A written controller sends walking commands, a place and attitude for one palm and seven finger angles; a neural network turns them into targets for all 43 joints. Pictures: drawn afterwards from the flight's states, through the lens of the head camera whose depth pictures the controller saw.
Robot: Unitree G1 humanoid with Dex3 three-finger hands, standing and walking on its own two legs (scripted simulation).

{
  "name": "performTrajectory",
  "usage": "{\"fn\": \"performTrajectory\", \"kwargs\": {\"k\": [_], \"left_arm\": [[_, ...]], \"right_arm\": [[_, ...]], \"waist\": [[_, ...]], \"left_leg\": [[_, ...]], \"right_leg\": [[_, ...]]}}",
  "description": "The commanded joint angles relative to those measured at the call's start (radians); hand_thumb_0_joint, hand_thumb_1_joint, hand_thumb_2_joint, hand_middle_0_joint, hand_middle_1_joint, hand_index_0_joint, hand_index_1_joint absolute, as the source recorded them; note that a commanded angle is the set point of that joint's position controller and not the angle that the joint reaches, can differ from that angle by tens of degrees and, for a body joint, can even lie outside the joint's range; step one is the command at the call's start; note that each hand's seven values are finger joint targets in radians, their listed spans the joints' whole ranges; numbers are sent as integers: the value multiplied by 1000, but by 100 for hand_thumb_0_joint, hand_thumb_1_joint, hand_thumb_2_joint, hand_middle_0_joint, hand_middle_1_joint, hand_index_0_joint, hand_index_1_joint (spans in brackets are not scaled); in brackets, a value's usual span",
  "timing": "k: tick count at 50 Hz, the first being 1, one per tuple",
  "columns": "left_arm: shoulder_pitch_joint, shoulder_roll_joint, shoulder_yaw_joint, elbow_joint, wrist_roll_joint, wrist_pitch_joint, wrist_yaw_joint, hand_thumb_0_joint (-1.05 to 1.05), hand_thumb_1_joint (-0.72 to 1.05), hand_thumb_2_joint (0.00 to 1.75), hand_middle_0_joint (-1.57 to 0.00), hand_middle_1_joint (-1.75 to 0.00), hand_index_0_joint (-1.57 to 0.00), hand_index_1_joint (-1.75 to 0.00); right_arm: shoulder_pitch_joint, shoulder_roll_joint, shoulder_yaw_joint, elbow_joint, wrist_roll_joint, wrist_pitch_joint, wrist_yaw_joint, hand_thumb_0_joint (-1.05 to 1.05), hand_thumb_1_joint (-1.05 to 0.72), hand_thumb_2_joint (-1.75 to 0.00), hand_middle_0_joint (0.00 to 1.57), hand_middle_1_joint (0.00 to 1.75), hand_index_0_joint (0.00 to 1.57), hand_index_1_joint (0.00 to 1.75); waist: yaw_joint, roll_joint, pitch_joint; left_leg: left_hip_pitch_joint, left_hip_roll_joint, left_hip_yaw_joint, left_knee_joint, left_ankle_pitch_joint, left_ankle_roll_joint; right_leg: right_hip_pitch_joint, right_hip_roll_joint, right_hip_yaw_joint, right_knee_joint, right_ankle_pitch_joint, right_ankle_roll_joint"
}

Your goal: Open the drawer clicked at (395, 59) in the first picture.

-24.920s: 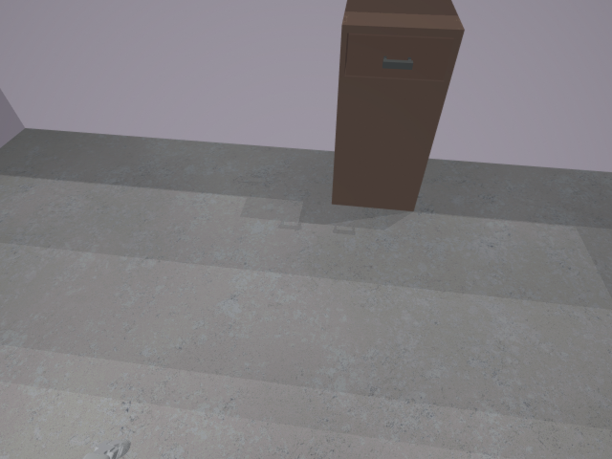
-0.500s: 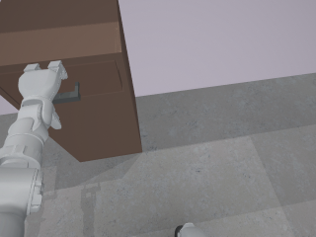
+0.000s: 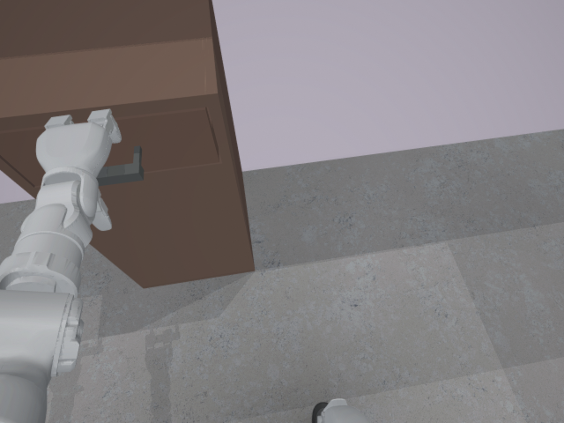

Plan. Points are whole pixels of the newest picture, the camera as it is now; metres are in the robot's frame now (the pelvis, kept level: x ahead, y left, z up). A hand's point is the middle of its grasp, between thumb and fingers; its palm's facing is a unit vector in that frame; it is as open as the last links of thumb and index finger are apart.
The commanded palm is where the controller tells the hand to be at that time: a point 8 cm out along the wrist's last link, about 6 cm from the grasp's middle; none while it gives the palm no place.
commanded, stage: re-aim the fingers above the handle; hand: left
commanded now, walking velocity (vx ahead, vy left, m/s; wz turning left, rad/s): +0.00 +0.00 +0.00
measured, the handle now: (112, 165) +0.54 +0.27 -0.02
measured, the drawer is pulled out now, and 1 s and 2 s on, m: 0.00 0.00 0.00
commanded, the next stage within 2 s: lower the fingers behind the handle in 0.94 s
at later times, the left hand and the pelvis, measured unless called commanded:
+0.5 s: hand (98, 178) +0.47 +0.26 +0.04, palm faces -0.08 -0.03 -1.00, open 13.8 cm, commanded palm +0.45 +0.26 +0.09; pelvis +0.00 +0.00 +0.00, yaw +1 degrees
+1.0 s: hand (103, 176) +0.47 +0.25 +0.04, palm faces -0.02 -0.02 -1.00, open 13.8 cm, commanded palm +0.45 +0.26 +0.09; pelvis -0.01 +0.00 +0.00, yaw +2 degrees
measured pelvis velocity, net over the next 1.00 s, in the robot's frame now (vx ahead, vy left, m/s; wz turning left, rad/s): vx -0.01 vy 0.00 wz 0.03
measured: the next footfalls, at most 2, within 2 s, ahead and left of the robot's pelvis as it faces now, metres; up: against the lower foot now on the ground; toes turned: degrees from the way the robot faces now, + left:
none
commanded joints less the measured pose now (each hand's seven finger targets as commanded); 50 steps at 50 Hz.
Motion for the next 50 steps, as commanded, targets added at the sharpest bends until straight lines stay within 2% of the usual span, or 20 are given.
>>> {"fn": "performTrajectory", "kwargs": {"k": [1,5,9,11,13,15,18,20,24,27,31,32,33,36,39,42,45,47,48,50], "left_arm": [[-348,275,65,-263,-35,-49,-12,0,-50,30,-30,-120,-30,-120],[-391,327,97,-292,-18,-106,4,0,-50,30,-30,-120,-30,-120],[-368,357,139,-321,-8,-124,51,0,-50,30,-30,-120,-30,-120],[-334,335,124,-272,-12,-104,64,0,-50,30,-30,-120,-30,-120],[-342,277,73,-226,-15,-74,65,0,-50,30,-30,-120,-30,-120],[-361,265,49,-192,-16,-54,53,0,-50,30,-30,-120,-30,-120],[-414,199,-4,-239,-21,-55,29,0,-50,30,-30,-120,-30,-120],[-432,204,3,-275,-28,-77,13,0,-50,30,-30,-120,-30,-120],[-412,297,84,-278,-28,-104,17,0,-50,30,-30,-120,-30,-120],[-366,319,102,-209,-9,-79,50,0,-50,30,-30,-120,-30,-120],[-337,395,154,-229,8,-46,79,0,-50,30,-30,-120,-30,-120],[-311,361,130,-222,5,-36,73,0,-50,30,-30,-120,-30,-120],[-334,313,91,-230,2,-31,67,0,-50,30,-30,-120,-30,-120],[-300,254,62,-251,-23,-31,33,0,-50,30,-30,-120,-30,-120],[-354,178,-1,-287,-42,-63,-2,0,-50,30,-30,-120,-30,-120],[-408,199,2,-287,-30,-96,-2,0,-50,30,-30,-120,-30,-120],[-475,240,33,-325,-7,-129,40,0,-50,30,-30,-120,-30,-120],[-462,286,77,-298,2,-121,72,0,-50,30,-30,-120,-30,-120],[-473,273,68,-277,3,-110,88,0,-50,30,-30,-120,-30,-120],[-445,320,106,-216,6,-72,111,0,-50,30,-30,-120,-30,-120]], "right_arm": [[143,-157,-62,-59,8,-8,-26,0,-90,-90,20,30,20,30],[135,-156,-57,-45,5,-9,-39,0,-90,-90,20,30,20,30],[126,-152,-59,-34,-9,-9,-30,0,-90,-90,20,30,20,30],[129,-152,-60,-31,-7,-9,-23,0,-90,-90,20,30,20,30],[133,-153,-62,-30,-3,-10,-18,0,-90,-90,20,30,20,30],[145,-158,-64,-28,3,-11,-19,0,-90,-90,20,30,20,30],[154,-149,-72,-34,8,-17,-21,0,-90,-90,20,30,20,30],[158,-147,-75,-33,5,-18,-27,0,-90,-90,20,30,20,30],[138,-155,-61,-30,-2,-10,-32,0,-90,-90,20,30,20,30],[116,-157,-49,-34,-2,-7,-25,0,-90,-90,20,30,20,30],[100,-155,-42,-53,-8,-2,-16,0,-90,-90,20,30,20,30],[99,-151,-44,-60,-5,-1,-14,0,-90,-90,20,30,20,30],[107,-151,-50,-62,-2,-5,-13,0,-90,-90,20,30,20,30],[129,-153,-66,-58,5,-9,-12,0,-90,-90,20,30,20,30],[137,-149,-74,-55,12,-14,-23,0,-90,-90,20,30,20,30],[133,-151,-69,-40,13,-19,-37,0,-90,-90,20,30,20,30],[135,-146,-68,-27,3,-28,-40,0,-90,-90,20,30,20,30],[127,-147,-58,-25,-4,-28,-34,0,-90,-90,20,30,20,30],[127,-145,-56,-24,-6,-29,-29,0,-90,-90,20,30,20,30],[120,-151,-48,-19,-12,-26,-19,0,-90,-90,20,30,20,30]], "waist": [[7,-43,-471],[3,-18,-383],[25,64,-446],[22,49,-433],[1,25,-407],[-12,-3,-411],[-21,35,-449],[-23,38,-471],[0,6,-420],[17,-10,-337],[55,35,-450],[58,43,-468],[34,46,-457],[20,5,-480],[-20,-38,-425],[-29,-43,-343],[-17,64,-367],[-1,88,-381],[-8,80,-384],[9,63,-386]], "left_leg": [[204,10,-47,-56,631,-22],[162,2,-51,-71,544,-21],[204,1,-49,-38,648,-37],[179,0,-46,-36,624,-39],[180,2,-47,-40,593,-38],[179,1,-48,-45,569,-37],[255,5,-60,-47,623,-41],[298,12,-71,-41,688,-48],[230,5,-68,-52,642,-43],[130,-6,-52,-66,520,-33],[130,-8,-40,-53,596,-37],[144,-6,-37,-52,619,-40],[173,2,-40,-50,634,-43],[240,17,-54,-49,699,-44],[265,18,-66,-65,635,-38],[232,9,-73,-83,514,-31],[271,6,-82,-74,540,-49],[258,2,-85,-57,574,-61],[243,0,-82,-53,558,-62],[184,-5,-71,-49,553,-59]], "right_leg": [[416,24,22,-28,417,-18],[371,21,22,-28,357,-26],[347,22,17,2,381,-32],[344,23,15,5,376,-30],[317,27,5,-6,350,-28],[323,26,6,-16,343,-24],[317,29,4,-30,350,-25],[313,29,5,-29,364,-22],[336,26,8,-24,358,-29],[327,23,6,-16,311,-32],[400,20,16,18,384,-35],[403,20,14,18,390,-33],[376,23,10,8,384,-30],[372,27,8,-12,393,-22],[339,30,4,-50,347,-19],[297,28,3,-60,270,-24],[248,26,0,-41,237,-35],[233,28,-7,-15,239,-40],[231,29,-10,-9,237,-39],[264,27,-9,7,261,-38]]}}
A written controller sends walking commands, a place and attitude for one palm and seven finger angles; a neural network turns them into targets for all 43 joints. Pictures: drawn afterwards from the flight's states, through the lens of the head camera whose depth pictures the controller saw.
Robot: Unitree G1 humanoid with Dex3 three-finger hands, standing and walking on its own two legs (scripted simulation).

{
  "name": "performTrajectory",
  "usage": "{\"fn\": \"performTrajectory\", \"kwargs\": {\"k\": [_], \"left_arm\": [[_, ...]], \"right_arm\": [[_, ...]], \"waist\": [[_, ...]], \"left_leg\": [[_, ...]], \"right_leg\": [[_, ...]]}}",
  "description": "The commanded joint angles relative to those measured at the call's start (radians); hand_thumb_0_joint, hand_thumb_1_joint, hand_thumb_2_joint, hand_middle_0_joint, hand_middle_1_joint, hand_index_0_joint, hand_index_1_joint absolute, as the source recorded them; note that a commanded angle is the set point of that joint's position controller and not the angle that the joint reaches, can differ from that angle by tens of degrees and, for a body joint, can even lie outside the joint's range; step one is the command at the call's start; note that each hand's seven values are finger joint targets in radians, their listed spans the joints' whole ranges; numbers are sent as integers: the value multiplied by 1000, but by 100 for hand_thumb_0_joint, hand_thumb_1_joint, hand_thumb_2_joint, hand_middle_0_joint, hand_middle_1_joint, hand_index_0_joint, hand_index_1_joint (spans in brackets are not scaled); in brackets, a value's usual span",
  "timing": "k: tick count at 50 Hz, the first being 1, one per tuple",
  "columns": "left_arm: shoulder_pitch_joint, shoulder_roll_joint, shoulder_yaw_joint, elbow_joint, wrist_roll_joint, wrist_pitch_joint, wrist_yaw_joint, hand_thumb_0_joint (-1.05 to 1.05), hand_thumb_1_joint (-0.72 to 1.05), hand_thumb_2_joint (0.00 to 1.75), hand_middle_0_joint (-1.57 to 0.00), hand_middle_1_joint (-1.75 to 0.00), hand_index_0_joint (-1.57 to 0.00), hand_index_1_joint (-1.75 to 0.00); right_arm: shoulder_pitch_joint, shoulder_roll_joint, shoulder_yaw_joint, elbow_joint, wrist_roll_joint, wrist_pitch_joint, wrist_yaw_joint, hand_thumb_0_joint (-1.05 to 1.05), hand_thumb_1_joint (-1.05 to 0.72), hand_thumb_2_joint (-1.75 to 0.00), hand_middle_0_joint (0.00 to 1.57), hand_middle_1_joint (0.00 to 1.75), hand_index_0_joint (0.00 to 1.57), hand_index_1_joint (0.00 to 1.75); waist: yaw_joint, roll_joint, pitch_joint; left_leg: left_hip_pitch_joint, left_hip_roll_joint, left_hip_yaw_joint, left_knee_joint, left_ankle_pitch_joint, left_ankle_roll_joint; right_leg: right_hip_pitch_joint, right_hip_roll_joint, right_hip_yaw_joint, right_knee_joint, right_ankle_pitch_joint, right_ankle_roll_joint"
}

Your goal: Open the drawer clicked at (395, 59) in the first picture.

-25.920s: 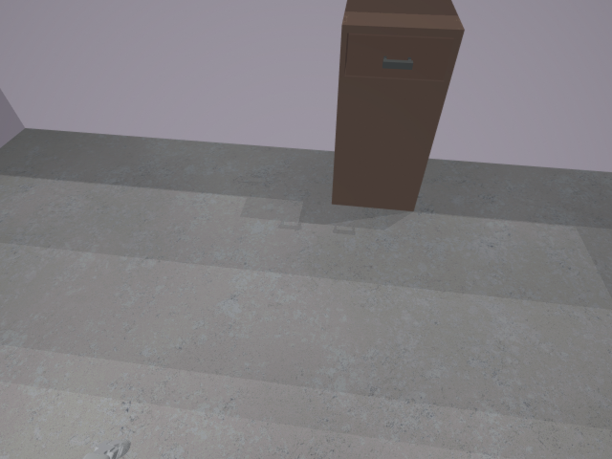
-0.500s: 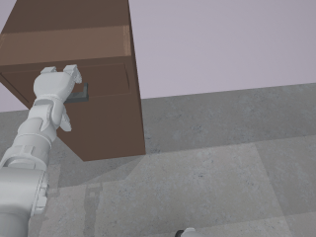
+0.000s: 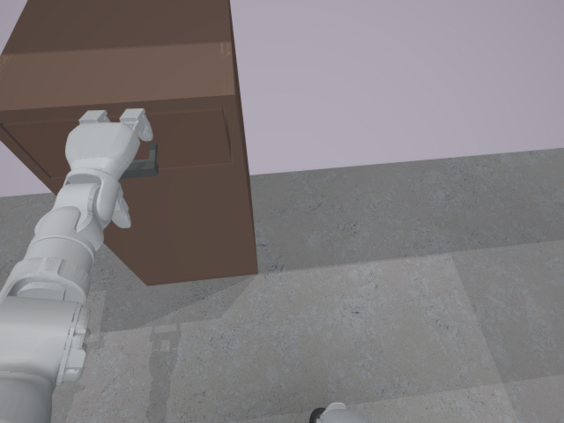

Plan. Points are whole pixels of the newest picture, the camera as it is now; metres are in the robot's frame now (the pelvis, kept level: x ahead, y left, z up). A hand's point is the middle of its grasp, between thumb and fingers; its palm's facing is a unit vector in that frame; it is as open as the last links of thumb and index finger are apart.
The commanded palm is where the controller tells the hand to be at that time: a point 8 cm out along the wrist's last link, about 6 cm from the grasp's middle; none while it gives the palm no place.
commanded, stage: lower the fingers behind the handle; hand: left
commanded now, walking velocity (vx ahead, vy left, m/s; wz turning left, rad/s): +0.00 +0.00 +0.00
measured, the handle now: (128, 160) +0.55 +0.26 -0.02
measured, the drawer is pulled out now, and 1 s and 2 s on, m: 0.00 0.00 0.00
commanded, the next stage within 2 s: lift the fingers back up to retry in 1.64 s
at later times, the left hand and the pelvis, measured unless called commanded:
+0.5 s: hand (118, 178) +0.48 +0.25 +0.01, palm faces +0.01 +0.00 -1.00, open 13.8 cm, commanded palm +0.46 +0.25 +0.06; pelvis +0.00 -0.01 -0.01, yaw -1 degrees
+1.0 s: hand (123, 187) +0.49 +0.25 -0.01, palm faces -0.03 -0.01 -1.00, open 13.8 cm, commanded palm +0.47 +0.25 +0.02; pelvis -0.01 +0.00 -0.03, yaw -1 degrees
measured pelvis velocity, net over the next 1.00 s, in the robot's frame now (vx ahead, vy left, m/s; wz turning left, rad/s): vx -0.01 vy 0.00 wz -0.02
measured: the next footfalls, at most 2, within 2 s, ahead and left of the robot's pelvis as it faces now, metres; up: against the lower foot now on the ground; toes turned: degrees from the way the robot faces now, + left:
none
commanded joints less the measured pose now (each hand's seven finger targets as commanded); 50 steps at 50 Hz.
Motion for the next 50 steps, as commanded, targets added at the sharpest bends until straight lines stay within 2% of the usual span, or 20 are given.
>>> {"fn": "performTrajectory", "kwargs": {"k": [1,2,7,9,12,15,17,19,22,23,26,29,31,34,37,38,41,42,43,50], "left_arm": [[-467,361,142,-116,-10,72,95,0,-50,30,-30,-120,-30,-120],[-457,356,134,-102,-8,95,96,0,-50,30,-30,-120,-30,-120],[-396,254,43,-16,-20,162,22,0,-50,30,-30,-120,-30,-120],[-407,220,22,-54,-36,134,-18,0,-50,30,-30,-120,-30,-120],[-411,290,74,-151,-40,50,-50,0,-50,30,-30,-120,-30,-120],[-414,287,84,-186,-23,-20,-22,0,-50,30,-30,-120,-30,-120],[-413,344,144,-191,-11,-40,27,0,-50,30,-30,-120,-30,-120],[-402,398,196,-196,0,-33,78,0,-50,30,-30,-120,-30,-120],[-398,334,147,-131,13,20,134,0,-50,30,-30,-120,-30,-120],[-391,352,162,-120,12,42,143,0,-50,30,-30,-120,-30,-120],[-438,272,81,-82,0,104,125,0,-50,30,-30,-120,-30,-120],[-462,281,72,-73,-25,115,71,0,-50,30,-30,-120,-30,-120],[-491,284,61,-102,-30,90,38,0,-50,30,-30,-120,-30,-120],[-463,319,92,-119,-25,36,13,0,-50,30,-30,-120,-30,-120],[-353,259,56,-39,-16,20,1,0,-50,30,-30,-120,-30,-120],[-346,280,75,-31,-14,15,6,0,-50,30,-30,-120,-30,-120],[-370,299,92,-42,-6,6,34,0,-50,30,-30,-120,-30,-120],[-362,322,113,-53,-1,1,47,0,-50,30,-30,-120,-30,-120],[-391,322,112,-67,1,1,63,0,-50,30,-30,-120,-30,-120],[-385,314,112,-34,8,57,103,0,-50,30,-30,-120,-30,-120]], "right_arm": [[118,-170,-41,-41,-8,-5,3,0,-90,-90,20,30,20,30],[114,-169,-39,-51,-7,-4,7,0,-90,-90,20,30,20,30],[139,-177,-49,-64,12,1,11,0,-90,-90,20,30,20,30],[149,-175,-57,-69,14,-1,1,0,-90,-90,20,30,20,30],[149,-173,-58,-72,11,-3,-16,0,-90,-90,20,30,20,30],[145,-164,-58,-59,2,-7,-21,0,-90,-90,20,30,20,30],[143,-170,-56,-46,-10,-10,-15,0,-90,-90,20,30,20,30],[131,-172,-53,-43,-21,-6,-6,0,-90,-90,20,30,20,30],[136,-169,-55,-34,-25,-12,14,0,-90,-90,20,30,20,30],[141,-174,-57,-30,-25,-12,19,0,-90,-90,20,30,20,30],[160,-177,-64,-31,-15,-12,25,0,-90,-90,20,30,20,30],[168,-183,-63,-28,-6,-11,13,0,-90,-90,20,30,20,30],[178,-179,-62,-26,-4,-15,0,0,-90,-90,20,30,20,30],[170,-180,-57,-19,-11,-18,-12,0,-90,-90,20,30,20,30],[164,-172,-47,-22,-10,-15,-10,0,-90,-90,20,30,20,30],[164,-175,-46,-22,-10,-14,-6,0,-90,-90,20,30,20,30],[166,-177,-46,-35,-13,-14,0,0,-90,-90,20,30,20,30],[164,-178,-47,-38,-16,-15,1,0,-90,-90,20,30,20,30],[167,-177,-47,-38,-20,-16,4,0,-90,-90,20,30,20,30],[185,-187,-55,-24,-24,-14,22,0,-90,-90,20,30,20,30]], "waist": [[4,62,-401],[14,65,-418],[-8,-25,-436],[-27,-52,-450],[-12,-34,-456],[-12,30,-392],[-1,44,-383],[17,56,-438],[0,92,-443],[7,76,-473],[-36,60,-507],[-55,5,-511],[-61,17,-517],[-45,36,-500],[-34,28,-376],[-27,23,-362],[-27,28,-376],[-15,35,-416],[-25,40,-437],[-31,46,-508]], "left_leg": [[140,5,-39,-47,530,-53],[123,2,-31,-52,521,-51],[129,16,-19,-56,540,-33],[155,20,-24,-54,555,-24],[147,14,-23,-51,533,-14],[135,15,-33,-36,523,-25],[99,13,-36,-16,511,-29],[67,6,-30,12,528,-31],[53,9,-28,34,540,-45],[56,10,-26,39,554,-46],[94,15,-28,45,557,-43],[89,11,-28,36,498,-25],[104,11,-36,32,488,-21],[102,11,-38,43,501,-21],[19,9,-35,45,442,-21],[1,10,-33,48,422,-20],[-35,10,-31,68,408,-21],[-39,7,-31,79,417,-22],[-31,9,-34,88,435,-23],[-12,19,-43,122,505,-36]], "right_leg": [[241,42,16,13,270,-35],[267,40,18,13,282,-33],[309,42,26,-10,337,-21],[320,42,34,-23,358,-17],[339,38,49,-19,362,-18],[248,39,44,-2,306,-26],[213,39,39,28,287,-32],[224,39,42,63,312,-34],[173,40,25,86,303,-33],[188,42,25,91,316,-31],[187,46,22,73,325,-22],[231,44,37,47,334,-16],[231,42,41,43,329,-14],[206,41,44,56,323,-19],[146,42,34,62,268,-25],[135,43,31,69,254,-28],[115,43,31,95,246,-30],[124,42,33,110,252,-31],[118,43,32,122,266,-31],[97,46,23,152,284,-24]]}}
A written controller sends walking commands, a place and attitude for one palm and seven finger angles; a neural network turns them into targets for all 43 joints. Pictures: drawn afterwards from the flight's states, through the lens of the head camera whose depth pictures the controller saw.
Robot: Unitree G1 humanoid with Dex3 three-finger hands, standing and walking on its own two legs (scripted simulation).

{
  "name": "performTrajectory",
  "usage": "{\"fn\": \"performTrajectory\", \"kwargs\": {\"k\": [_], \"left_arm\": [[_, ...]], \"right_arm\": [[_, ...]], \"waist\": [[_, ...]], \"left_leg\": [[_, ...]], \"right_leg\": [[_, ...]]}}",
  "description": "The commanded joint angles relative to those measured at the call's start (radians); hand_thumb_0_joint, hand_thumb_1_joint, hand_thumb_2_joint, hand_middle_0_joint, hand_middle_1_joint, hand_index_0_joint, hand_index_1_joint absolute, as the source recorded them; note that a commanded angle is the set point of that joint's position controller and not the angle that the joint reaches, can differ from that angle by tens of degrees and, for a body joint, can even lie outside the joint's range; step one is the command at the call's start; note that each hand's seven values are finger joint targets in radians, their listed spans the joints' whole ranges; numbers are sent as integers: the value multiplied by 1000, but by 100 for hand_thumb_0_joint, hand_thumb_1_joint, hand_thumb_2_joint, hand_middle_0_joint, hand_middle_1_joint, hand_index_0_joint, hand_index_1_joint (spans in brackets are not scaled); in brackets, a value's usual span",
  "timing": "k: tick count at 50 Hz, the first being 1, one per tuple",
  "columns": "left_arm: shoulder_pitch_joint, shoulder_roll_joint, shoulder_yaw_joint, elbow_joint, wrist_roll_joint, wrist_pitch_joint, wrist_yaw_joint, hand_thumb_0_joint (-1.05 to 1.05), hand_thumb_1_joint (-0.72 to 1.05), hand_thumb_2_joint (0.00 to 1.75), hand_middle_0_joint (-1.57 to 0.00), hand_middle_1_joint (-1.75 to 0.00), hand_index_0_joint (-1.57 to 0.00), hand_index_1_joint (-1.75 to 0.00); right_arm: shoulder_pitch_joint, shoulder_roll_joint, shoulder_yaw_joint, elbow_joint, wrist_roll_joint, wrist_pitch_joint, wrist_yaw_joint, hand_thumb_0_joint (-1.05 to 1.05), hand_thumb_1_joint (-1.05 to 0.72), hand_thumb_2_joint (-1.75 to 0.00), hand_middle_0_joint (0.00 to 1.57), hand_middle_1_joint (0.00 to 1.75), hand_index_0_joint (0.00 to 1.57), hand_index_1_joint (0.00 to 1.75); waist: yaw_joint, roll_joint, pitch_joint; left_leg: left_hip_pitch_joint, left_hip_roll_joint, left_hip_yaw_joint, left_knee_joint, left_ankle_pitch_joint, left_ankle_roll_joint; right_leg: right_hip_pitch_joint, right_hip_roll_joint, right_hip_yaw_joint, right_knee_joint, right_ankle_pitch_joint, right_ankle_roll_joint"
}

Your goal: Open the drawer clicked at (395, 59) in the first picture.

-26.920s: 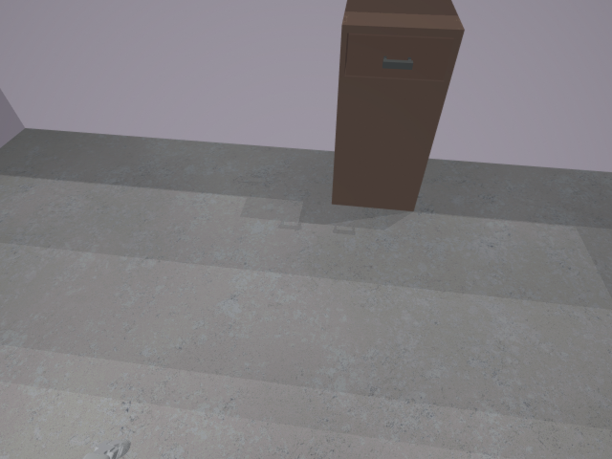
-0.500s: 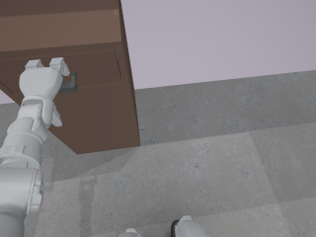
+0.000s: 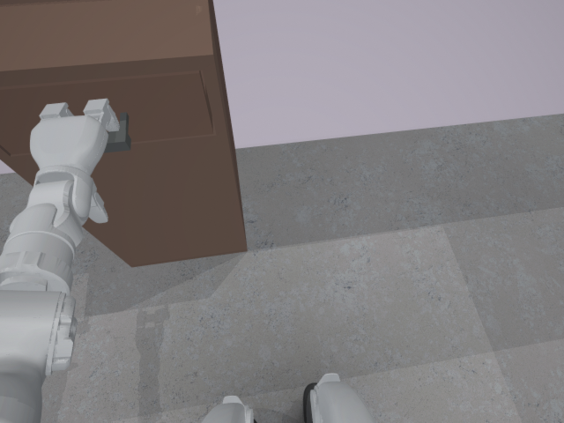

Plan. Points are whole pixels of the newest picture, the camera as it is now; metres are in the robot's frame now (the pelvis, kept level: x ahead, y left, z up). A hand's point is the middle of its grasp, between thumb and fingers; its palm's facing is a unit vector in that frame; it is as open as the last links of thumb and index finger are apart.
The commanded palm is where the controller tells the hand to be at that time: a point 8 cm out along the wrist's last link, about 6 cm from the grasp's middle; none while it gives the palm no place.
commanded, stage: lower the fingers behind the handle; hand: left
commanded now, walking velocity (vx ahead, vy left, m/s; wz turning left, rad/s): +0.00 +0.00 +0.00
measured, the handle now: (96, 132) +0.55 +0.27 +0.01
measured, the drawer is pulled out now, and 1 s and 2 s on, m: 0.00 0.00 0.00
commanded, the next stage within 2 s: lift the fingers back up to retry in 0.64 s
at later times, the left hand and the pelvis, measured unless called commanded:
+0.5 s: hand (91, 164) +0.49 +0.26 +0.01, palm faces -0.05 +0.01 -1.00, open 13.9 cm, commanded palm +0.47 +0.26 +0.04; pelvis -0.02 +0.00 -0.01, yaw +0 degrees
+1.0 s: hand (91, 161) +0.49 +0.26 +0.02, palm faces -0.09 +0.00 -1.00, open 13.9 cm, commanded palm +0.48 +0.25 +0.08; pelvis -0.01 +0.00 +0.00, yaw +1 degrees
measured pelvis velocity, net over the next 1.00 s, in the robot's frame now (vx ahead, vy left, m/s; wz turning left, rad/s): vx -0.01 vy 0.00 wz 0.01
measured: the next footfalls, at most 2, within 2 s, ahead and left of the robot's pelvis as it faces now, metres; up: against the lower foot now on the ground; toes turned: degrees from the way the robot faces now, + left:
none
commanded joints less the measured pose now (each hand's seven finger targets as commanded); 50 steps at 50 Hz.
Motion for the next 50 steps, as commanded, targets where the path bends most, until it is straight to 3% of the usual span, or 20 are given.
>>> {"fn": "performTrajectory", "kwargs": {"k": [1,6,8,11,12,13,14,17,19,20,24,25,31,37,40,41,44,47,49,50], "left_arm": [[-352,255,50,-123,-5,47,29,0,-50,30,-30,-120,-30,-120],[-374,211,1,-48,-16,97,11,0,-50,30,-30,-120,-30,-120],[-358,237,13,-44,-16,101,-3,0,-50,30,-30,-120,-30,-120],[-350,201,-21,-17,-16,98,-29,0,-50,30,-30,-120,-30,-120],[-333,234,1,-4,-14,96,-35,0,-50,30,-30,-120,-30,-120],[-356,224,-15,-19,-12,89,-40,0,-50,30,-30,-120,-30,-120],[-355,248,11,-29,-15,81,-43,0,-50,30,-30,-120,-30,-120],[-363,212,-18,-56,-11,67,-49,0,-50,30,-30,-120,-30,-120],[-340,260,24,-49,-17,60,-52,0,-50,30,-30,-120,-30,-120],[-357,249,3,-46,-12,59,-51,0,-50,30,-30,-120,-30,-120],[-359,251,15,-68,-15,51,-50,0,-50,30,-30,-120,-30,-120],[-364,227,-8,-59,-16,54,-47,0,-50,30,-30,-120,-30,-120],[-393,253,5,-62,-18,64,-40,0,-50,30,-30,-120,-30,-120],[-397,224,-19,-46,-19,74,-43,0,-50,30,-30,-120,-30,-120],[-466,239,-16,-103,-20,71,-39,0,-50,30,-30,-120,-30,-120],[-477,269,6,-114,-22,73,-39,0,-50,30,-30,-120,-30,-120],[-491,269,14,-165,-30,68,-43,0,-50,30,-30,-120,-30,-120],[-515,281,18,-201,-38,53,-47,0,-50,30,-30,-120,-30,-120],[-511,313,49,-237,-41,40,-47,0,-50,30,-30,-120,-30,-120],[-509,295,35,-246,-36,34,-45,0,-50,30,-30,-120,-30,-120]], "right_arm": [[175,-175,-58,-29,3,-3,-4,0,-90,-90,20,30,20,30],[175,-177,-50,-20,10,0,-5,0,-90,-90,20,30,20,30],[169,-180,-43,-26,10,1,-6,0,-90,-90,20,30,20,30],[169,-173,-40,-33,14,-1,-12,0,-90,-90,20,30,20,30],[166,-179,-35,-33,15,-2,-14,0,-90,-90,20,30,20,30],[163,-176,-34,-42,16,-5,-16,0,-90,-90,20,30,20,30],[165,-179,-35,-42,15,-5,-18,0,-90,-90,20,30,20,30],[172,-170,-38,-53,16,-14,-19,0,-90,-90,20,30,20,30],[171,-179,-36,-51,15,-12,-19,0,-90,-90,20,30,20,30],[173,-175,-35,-54,16,-16,-23,0,-90,-90,20,30,20,30],[174,-177,-38,-54,17,-20,-21,0,-90,-90,20,30,20,30],[181,-173,-39,-53,18,-22,-22,0,-90,-90,20,30,20,30],[188,-178,-37,-47,20,-26,-22,0,-90,-90,20,30,20,30],[188,-174,-35,-46,22,-28,-22,0,-90,-90,20,30,20,30],[196,-171,-38,-47,22,-31,-24,0,-90,-90,20,30,20,30],[198,-175,-39,-42,23,-30,-25,0,-90,-90,20,30,20,30],[200,-170,-44,-45,22,-28,-25,0,-90,-90,20,30,20,30],[196,-166,-41,-43,23,-30,-29,0,-90,-90,20,30,20,30],[189,-167,-43,-46,22,-27,-32,0,-90,-90,20,30,20,30],[193,-161,-43,-47,21,-28,-35,0,-90,-90,20,30,20,30]], "waist": [[-14,38,-465],[-41,7,-380],[-27,15,-394],[-40,-2,-359],[-34,-24,-337],[-40,-15,-335],[-32,-19,-351],[-36,23,-375],[-25,-13,-389],[-40,-10,-374],[-28,18,-396],[-40,20,-381],[-43,20,-400],[-46,32,-382],[-55,50,-425],[-53,56,-433],[-45,70,-486],[-41,91,-470],[-31,78,-497],[-29,97,-499]], "left_leg": [[229,5,-61,-74,582,-40],[189,4,-61,-85,487,-32],[168,-2,-57,-89,450,-27],[133,-3,-51,-85,401,-19],[107,-3,-52,-85,368,-17],[97,-4,-51,-86,355,-15],[101,-4,-51,-82,361,-14],[133,0,-59,-73,381,-19],[107,-2,-55,-61,369,-16],[97,-1,-58,-63,362,-16],[122,2,-65,-58,373,-23],[124,4,-66,-59,374,-24],[108,2,-66,-54,360,-22],[116,1,-67,-61,348,-22],[168,2,-71,-74,369,-24],[186,3,-76,-79,381,-29],[261,4,-79,-88,466,-38],[282,2,-77,-108,473,-36],[306,1,-75,-118,506,-37],[326,2,-76,-124,539,-39]], "right_leg": [[322,34,13,-27,330,-23],[280,35,6,-44,264,-21],[300,34,11,-41,254,-23],[284,33,12,-40,233,-23],[280,32,13,-38,213,-23],[279,31,14,-36,208,-24],[289,30,17,-31,214,-25],[256,31,11,-22,204,-26],[271,31,17,-13,208,-26],[263,30,17,-12,207,-24],[236,30,11,-2,187,-27],[226,31,9,-6,186,-25],[236,30,13,-4,185,-24],[221,30,9,-13,166,-24],[246,30,9,-30,179,-21],[251,32,9,-33,185,-22],[285,35,7,-48,231,-22],[313,34,10,-71,239,-20],[353,36,13,-79,269,-21],[360,34,13,-85,284,-21]]}}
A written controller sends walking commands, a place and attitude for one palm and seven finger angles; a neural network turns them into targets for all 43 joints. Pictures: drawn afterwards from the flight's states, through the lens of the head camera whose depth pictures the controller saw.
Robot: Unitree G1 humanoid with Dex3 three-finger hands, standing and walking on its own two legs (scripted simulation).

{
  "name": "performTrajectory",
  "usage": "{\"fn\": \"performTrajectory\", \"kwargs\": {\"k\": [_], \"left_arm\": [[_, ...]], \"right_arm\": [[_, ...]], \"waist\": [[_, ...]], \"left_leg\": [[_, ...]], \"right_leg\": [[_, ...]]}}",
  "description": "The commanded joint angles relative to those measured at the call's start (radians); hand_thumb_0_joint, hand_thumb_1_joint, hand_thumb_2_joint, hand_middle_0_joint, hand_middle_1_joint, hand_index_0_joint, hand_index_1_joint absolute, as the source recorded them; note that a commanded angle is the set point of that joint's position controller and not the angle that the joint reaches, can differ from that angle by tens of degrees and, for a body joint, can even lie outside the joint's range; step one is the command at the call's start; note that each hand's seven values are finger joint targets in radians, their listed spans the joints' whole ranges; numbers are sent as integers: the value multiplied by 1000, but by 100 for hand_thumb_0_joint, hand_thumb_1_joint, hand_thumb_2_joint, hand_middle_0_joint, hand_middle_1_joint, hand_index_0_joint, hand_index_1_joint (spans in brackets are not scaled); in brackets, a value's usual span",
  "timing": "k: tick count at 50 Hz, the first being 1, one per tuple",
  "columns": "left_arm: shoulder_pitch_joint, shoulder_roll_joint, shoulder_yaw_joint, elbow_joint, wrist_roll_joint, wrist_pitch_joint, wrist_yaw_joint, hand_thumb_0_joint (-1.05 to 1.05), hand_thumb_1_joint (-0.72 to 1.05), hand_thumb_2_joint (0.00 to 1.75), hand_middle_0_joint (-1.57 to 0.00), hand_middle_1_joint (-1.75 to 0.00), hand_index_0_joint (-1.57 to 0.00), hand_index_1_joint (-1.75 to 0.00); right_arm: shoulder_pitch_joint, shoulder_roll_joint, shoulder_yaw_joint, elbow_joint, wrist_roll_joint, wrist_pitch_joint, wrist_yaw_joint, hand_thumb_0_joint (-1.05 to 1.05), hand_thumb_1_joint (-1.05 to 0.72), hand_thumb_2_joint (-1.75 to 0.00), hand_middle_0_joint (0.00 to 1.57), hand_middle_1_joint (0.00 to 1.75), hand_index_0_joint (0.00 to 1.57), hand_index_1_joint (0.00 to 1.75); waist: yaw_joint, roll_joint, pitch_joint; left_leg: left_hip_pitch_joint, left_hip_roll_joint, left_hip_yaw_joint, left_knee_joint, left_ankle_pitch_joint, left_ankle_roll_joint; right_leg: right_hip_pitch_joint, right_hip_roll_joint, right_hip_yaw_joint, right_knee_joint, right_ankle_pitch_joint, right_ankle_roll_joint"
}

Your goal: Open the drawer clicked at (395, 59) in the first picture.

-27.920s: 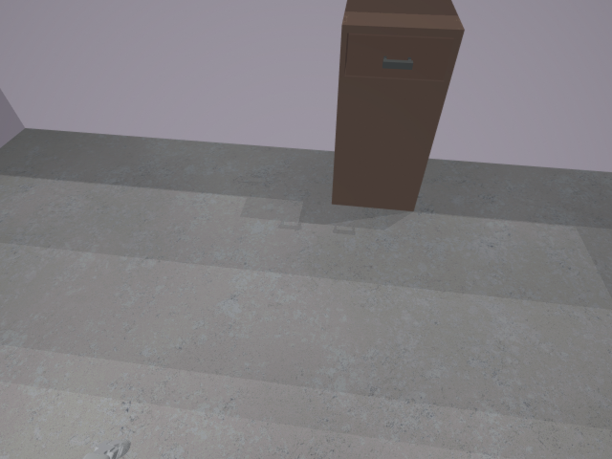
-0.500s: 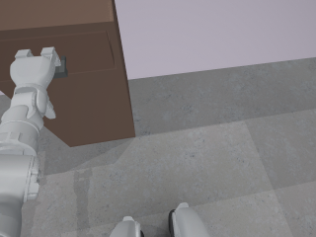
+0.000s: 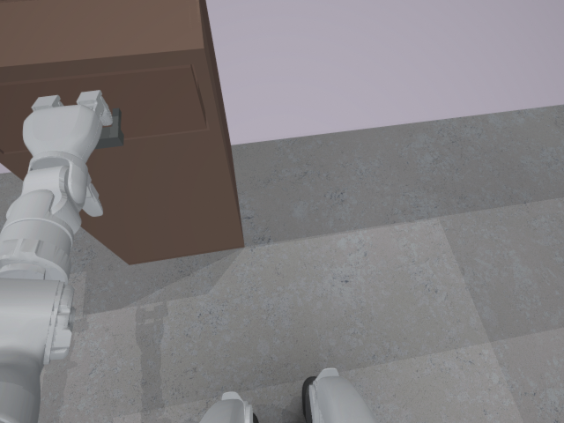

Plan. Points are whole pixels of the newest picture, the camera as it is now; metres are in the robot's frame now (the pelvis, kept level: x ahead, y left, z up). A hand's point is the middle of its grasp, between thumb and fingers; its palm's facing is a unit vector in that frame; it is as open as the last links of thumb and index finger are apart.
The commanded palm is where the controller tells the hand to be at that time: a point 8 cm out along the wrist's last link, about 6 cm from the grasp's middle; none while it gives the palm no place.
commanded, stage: lift the fingers back up to retry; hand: left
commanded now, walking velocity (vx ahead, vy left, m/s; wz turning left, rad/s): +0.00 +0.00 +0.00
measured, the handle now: (88, 128) +0.57 +0.27 +0.01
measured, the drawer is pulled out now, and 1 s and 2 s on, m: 0.00 0.00 0.00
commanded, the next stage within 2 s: re-aim the fingers above the handle in 0.52 s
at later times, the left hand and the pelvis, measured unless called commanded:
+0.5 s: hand (58, 137) +0.50 +0.27 +0.07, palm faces -0.09 +0.00 -1.00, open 13.8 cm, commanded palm +0.48 +0.26 +0.12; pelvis +0.03 +0.00 +0.03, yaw +0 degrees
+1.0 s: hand (71, 133) +0.51 +0.26 +0.06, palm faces -0.08 +0.01 -1.00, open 13.8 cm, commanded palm +0.49 +0.25 +0.12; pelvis +0.03 +0.01 +0.03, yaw +0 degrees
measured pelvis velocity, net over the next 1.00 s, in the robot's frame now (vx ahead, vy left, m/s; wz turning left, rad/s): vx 0.03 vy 0.01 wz -0.01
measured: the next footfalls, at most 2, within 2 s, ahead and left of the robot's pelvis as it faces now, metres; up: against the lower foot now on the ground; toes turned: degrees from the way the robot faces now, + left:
none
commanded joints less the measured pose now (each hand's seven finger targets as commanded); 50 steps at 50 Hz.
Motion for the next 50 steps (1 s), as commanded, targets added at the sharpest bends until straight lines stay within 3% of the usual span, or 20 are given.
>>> {"fn": "performTrajectory", "kwargs": {"k": [1,3,5,8,12,14,17,20,21,23,26,29,30,34,37,39,40,43,46,50], "left_arm": [[-441,260,59,-277,-15,-36,42,0,-50,30,-30,-120,-30,-120],[-396,277,83,-270,-13,-36,49,0,-50,30,-30,-120,-30,-120],[-374,264,78,-252,-16,-22,54,0,-50,30,-30,-120,-30,-120],[-318,266,81,-200,-23,18,51,0,-50,30,-30,-120,-30,-120],[-314,251,68,-266,-23,29,31,0,-50,30,-30,-120,-30,-120],[-301,264,82,-298,-36,21,10,0,-50,30,-30,-120,-30,-120],[-295,235,59,-326,-41,6,-14,0,-50,30,-30,-120,-30,-120],[-219,220,51,-236,-39,2,-29,0,-50,30,-30,-120,-30,-120],[-235,259,79,-251,-40,-4,-28,0,-50,30,-30,-120,-30,-120],[-249,239,57,-255,-29,-14,-27,0,-50,30,-30,-120,-30,-120],[-296,229,49,-316,-19,-51,-17,0,-50,30,-30,-120,-30,-120],[-310,257,81,-353,-22,-77,-5,0,-50,30,-30,-120,-30,-120],[-326,225,54,-348,-22,-82,2,0,-50,30,-30,-120,-30,-120],[-377,217,60,-366,-16,-83,38,0,-50,30,-30,-120,-30,-120],[-379,208,55,-331,-13,-56,57,0,-50,30,-30,-120,-30,-120],[-376,236,77,-301,-13,-30,58,0,-50,30,-30,-120,-30,-120],[-370,207,50,-278,-12,-16,57,0,-50,30,-30,-120,-30,-120],[-333,231,66,-235,-12,19,42,0,-50,30,-30,-120,-30,-120],[-355,154,-1,-221,-14,29,17,0,-50,30,-30,-120,-30,-120],[-359,220,45,-238,-14,3,-4,0,-50,30,-30,-120,-30,-120]], "right_arm": [[177,-165,-66,-37,1,-5,-18,0,-90,-90,20,30,20,30],[170,-169,-66,-31,-1,2,-15,0,-90,-90,20,30,20,30],[168,-167,-64,-31,-1,11,-13,0,-90,-90,20,30,20,30],[152,-172,-61,-35,5,27,-5,0,-90,-90,20,30,20,30],[135,-164,-68,-54,12,32,-8,0,-90,-90,20,30,20,30],[128,-166,-72,-62,15,40,-12,0,-90,-90,20,30,20,30],[118,-159,-75,-68,20,40,-20,0,-90,-90,20,30,20,30],[109,-163,-72,-59,22,48,-26,0,-90,-90,20,30,20,30],[105,-170,-70,-59,24,50,-28,0,-90,-90,20,30,20,30],[97,-164,-70,-70,25,48,-29,0,-90,-90,20,30,20,30],[105,-155,-78,-73,19,42,-30,0,-90,-90,20,30,20,30],[106,-154,-82,-72,10,42,-32,0,-90,-90,20,30,20,30],[110,-148,-84,-69,11,38,-32,0,-90,-90,20,30,20,30],[115,-152,-89,-57,5,32,-25,0,-90,-90,20,30,20,30],[120,-154,-87,-47,1,31,-16,0,-90,-90,20,30,20,30],[120,-161,-84,-43,1,36,-12,0,-90,-90,20,30,20,30],[119,-157,-82,-42,2,36,-10,0,-90,-90,20,30,20,30],[114,-165,-76,-44,7,41,-5,0,-90,-90,20,30,20,30],[122,-160,-78,-52,14,40,-7,0,-90,-90,20,30,20,30],[125,-162,-74,-58,12,40,-18,0,-90,-90,20,30,20,30]], "waist": [[-3,99,-522],[15,90,-501],[15,65,-476],[30,16,-412],[47,39,-464],[49,5,-486],[44,-12,-437],[43,-63,-331],[46,-82,-323],[46,-47,-318],[45,24,-386],[45,32,-442],[32,36,-419],[22,51,-438],[30,80,-450],[32,49,-463],[28,61,-437],[47,28,-428],[23,21,-392],[34,-13,-421]], "left_leg": [[356,3,-60,-128,547,-37],[367,5,-59,-137,597,-42],[355,6,-53,-150,628,-39],[312,0,-37,-185,578,-30],[375,3,-25,-214,652,-27],[399,4,-25,-224,687,-25],[413,3,-23,-252,679,-17],[364,-2,-13,-273,601,-13],[349,-3,-13,-278,572,-12],[351,-9,-7,-284,542,-12],[416,-8,-13,-264,612,-19],[456,-4,-23,-237,710,-30],[457,-2,-28,-237,707,-32],[488,3,-43,-217,757,-46],[501,5,-49,-209,788,-57],[483,4,-49,-211,786,-57],[480,7,-49,-218,772,-57],[444,6,-44,-233,736,-50],[454,11,-48,-245,708,-48],[424,7,-42,-255,659,-33]], "right_leg": [[360,36,24,-85,278,-17],[379,37,21,-92,298,-18],[408,36,20,-101,331,-16],[462,35,24,-128,341,-16],[545,30,34,-153,406,-15],[591,30,42,-166,445,-13],[610,28,41,-190,452,-10],[594,25,40,-209,419,-11],[596,26,42,-208,413,-13],[591,24,43,-212,394,-17],[571,25,47,-199,406,-21],[562,27,46,-180,438,-18],[538,27,39,-181,424,-16],[487,32,29,-169,407,-18],[466,34,22,-159,392,-19],[486,35,22,-158,405,-19],[474,35,19,-162,390,-18],[509,34,19,-167,384,-19],[485,38,16,-187,357,-18],[537,33,30,-186,366,-17]]}}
